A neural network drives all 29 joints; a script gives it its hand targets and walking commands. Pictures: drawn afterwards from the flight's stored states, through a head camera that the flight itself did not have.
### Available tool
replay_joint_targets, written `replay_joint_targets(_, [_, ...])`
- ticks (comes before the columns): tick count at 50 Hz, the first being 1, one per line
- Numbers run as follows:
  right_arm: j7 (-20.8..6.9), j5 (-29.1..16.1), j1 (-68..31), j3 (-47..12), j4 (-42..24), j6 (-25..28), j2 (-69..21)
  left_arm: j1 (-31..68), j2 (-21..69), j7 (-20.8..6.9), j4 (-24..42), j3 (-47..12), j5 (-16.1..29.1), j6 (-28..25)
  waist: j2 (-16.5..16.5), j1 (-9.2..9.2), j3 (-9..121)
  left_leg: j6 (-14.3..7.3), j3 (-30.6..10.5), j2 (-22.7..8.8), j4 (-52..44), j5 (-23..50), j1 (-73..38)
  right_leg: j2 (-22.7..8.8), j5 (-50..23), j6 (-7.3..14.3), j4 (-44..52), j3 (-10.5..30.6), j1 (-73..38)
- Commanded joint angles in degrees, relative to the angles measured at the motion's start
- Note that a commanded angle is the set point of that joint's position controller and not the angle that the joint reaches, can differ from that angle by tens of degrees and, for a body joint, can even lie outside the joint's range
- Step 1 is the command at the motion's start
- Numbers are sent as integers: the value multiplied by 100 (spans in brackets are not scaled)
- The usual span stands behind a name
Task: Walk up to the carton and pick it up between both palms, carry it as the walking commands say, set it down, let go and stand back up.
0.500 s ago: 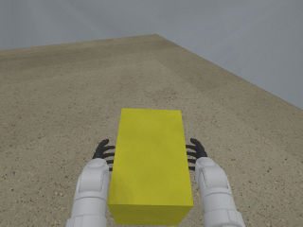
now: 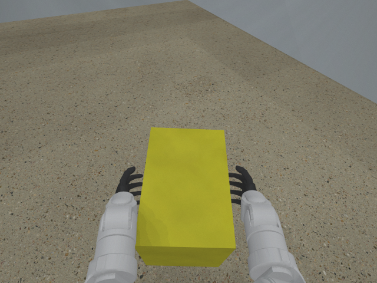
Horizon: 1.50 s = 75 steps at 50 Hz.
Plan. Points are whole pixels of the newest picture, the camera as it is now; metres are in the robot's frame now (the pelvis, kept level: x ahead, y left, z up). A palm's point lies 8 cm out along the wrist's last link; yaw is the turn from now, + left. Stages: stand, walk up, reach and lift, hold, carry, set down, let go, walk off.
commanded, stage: set down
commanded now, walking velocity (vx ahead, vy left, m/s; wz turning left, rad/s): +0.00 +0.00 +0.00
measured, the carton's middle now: (185, 197) +0.36 +0.02 -0.08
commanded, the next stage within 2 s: none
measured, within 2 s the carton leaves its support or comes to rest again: neither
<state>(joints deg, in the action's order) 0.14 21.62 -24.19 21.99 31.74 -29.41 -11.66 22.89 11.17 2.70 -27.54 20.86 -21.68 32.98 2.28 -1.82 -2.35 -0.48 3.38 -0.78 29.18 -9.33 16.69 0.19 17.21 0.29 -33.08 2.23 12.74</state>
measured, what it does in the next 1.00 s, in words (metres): lowers itself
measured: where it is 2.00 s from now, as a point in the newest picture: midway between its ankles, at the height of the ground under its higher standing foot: outside the picture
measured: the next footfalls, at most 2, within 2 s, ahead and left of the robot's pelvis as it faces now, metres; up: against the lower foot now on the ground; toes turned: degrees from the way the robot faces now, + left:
none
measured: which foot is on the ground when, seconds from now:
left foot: down 0.00-1.00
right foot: down 0.00-1.00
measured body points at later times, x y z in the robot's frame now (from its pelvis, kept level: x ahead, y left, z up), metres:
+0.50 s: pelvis -0.02 -0.01 -0.04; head +0.11 +0.01 +0.39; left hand +0.34 +0.15 -0.09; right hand +0.35 -0.13 -0.08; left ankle +0.07 +0.12 -0.73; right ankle +0.01 -0.12 -0.73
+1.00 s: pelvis -0.03 +0.00 -0.11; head +0.16 +0.02 +0.29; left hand +0.37 +0.15 -0.18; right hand +0.38 -0.13 -0.17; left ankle +0.07 +0.12 -0.73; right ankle +0.01 -0.12 -0.73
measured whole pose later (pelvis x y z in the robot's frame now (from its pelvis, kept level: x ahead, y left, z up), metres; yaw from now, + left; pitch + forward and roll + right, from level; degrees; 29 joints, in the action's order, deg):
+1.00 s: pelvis -0.03 +0.00 -0.11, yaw +1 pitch +32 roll -1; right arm 2.8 16.5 -38.9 27.5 32.1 -16.4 -10.7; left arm 37.6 10.1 4.9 -29.3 25.8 -19.0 18.0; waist 1.7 1.1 7.9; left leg -0.5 0.4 -1.3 65.0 -16.9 79.7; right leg 0.9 26.6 0.0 -69.5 -0.1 74.4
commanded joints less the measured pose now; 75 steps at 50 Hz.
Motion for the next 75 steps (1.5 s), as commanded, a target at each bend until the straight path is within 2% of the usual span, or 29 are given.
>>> replay_joint_targets(1, [-1449, -1103, -3052, -2471, 256, 485, -5186, 3094, 5550, -1462, -155, -2627, 1264, -594, -240, 41, 2122, 21, -735, 496, 119, 876, -1871, 492, -493, 310, 601, 390, 1382])
replay_joint_targets(15, [-1312, -889, -3386, -2538, 490, 1185, -5297, 3526, 5251, -1545, -461, -2532, 939, -1429, -89, 8, 2966, -106, -662, 634, 901, 769, -408, 574, -678, 161, -221, 356, 2168])
replay_joint_targets(28, [-1272, -965, -3783, -2822, 332, 1520, -5375, 3749, 5220, -1656, -635, -2664, 797, -1738, -179, 83, 4119, -106, -616, 746, 1822, 927, 860, 701, -945, 58, -1169, 268, 3065])
replay_joint_targets(43, [-1455, -1204, -4408, -2884, 479, 1467, -5294, 4426, 5347, -1460, -602, -3004, 1021, -1740, -360, 224, 5297, 22, -650, 832, 2961, 548, 1949, 874, -420, 13, -2394, 67, 4898])
replay_joint_targets(54, [-1440, -1356, -4984, -2775, 728, 1327, -5285, 5101, 5326, -1293, -787, -2980, 1205, -1664, -386, 273, 5821, 42, -610, 906, 3824, 215, 2721, 940, -30, -56, -3213, -47, 6012])
replay_joint_targets(68, [-1252, -1547, -5709, -2639, 968, 1347, -5085, 5845, 5181, -1104, -1045, -2867, 1356, -1662, -377, 210, 6359, 104, -518, 968, 4751, 70, 3463, 1027, 219, -136, -4122, -187, 7080])
replay_joint_targets(72, [-1144, -1589, -6080, -2607, 1094, 1331, -5046, 6175, 5075, -1107, -1110, -2702, 1373, -1640, -367, 18, 6398, 133, -392, 977, 4942, -236, 3983, 1047, 434, -155, -4323, -193, 7017])
replay_joint_targets(73, [-1125, -1575, -6250, -2565, 1161, 1319, -5000, 6308, 5029, -1111, -1164, -2606, 1371, -1620, -311, -31, 6313, 137, -382, 972, 4954, -456, 4064, 1045, 672, -151, -4356, -200, 7137])
replay_joint_targets(75, [-1073, -1541, -6305, -2491, 1190, 1315, -5003, 6361, 5057, -1109, -1201, -2549, 1389, -1600, -283, 16, 6339, 165, -362, 993, 5036, -374, 4144, 1081, 548, -153, -4460, -252, 7121])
